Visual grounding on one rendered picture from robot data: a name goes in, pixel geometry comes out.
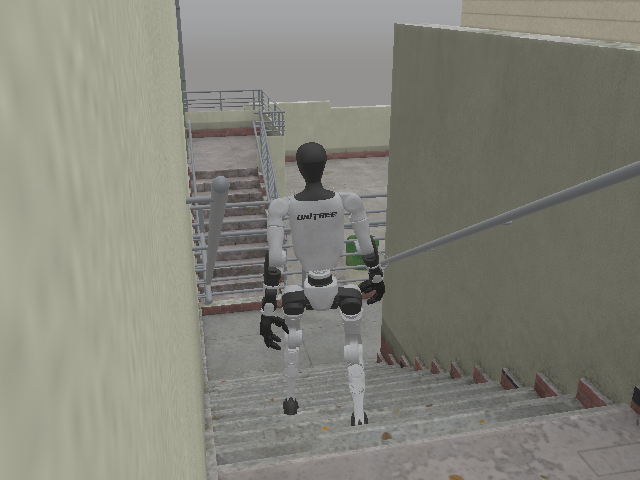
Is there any robot right upper arm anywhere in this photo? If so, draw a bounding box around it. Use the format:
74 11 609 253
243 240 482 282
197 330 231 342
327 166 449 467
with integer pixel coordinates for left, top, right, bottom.
339 192 374 255

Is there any robot left hand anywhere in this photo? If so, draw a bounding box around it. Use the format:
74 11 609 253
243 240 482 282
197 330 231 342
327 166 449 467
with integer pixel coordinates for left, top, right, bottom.
260 314 289 350

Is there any robot left upper arm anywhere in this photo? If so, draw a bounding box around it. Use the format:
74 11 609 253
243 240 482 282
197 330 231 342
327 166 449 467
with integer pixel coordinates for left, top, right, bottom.
267 196 290 267

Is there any robot left foot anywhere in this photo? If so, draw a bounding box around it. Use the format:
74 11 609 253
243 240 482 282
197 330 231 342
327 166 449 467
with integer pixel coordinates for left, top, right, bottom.
283 397 299 415

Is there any robot right forearm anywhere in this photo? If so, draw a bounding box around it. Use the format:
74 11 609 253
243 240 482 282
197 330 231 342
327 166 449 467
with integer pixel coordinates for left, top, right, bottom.
362 236 383 283

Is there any robot left forearm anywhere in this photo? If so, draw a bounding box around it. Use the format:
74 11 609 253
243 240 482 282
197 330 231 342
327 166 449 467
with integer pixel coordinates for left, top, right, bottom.
260 250 281 316

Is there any robot left shin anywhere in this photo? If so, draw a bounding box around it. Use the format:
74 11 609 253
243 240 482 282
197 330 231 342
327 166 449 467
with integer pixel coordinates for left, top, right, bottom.
283 331 299 401

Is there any robot right hand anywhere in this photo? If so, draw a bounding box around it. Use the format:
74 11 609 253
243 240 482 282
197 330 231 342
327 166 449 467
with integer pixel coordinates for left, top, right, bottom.
359 277 385 305

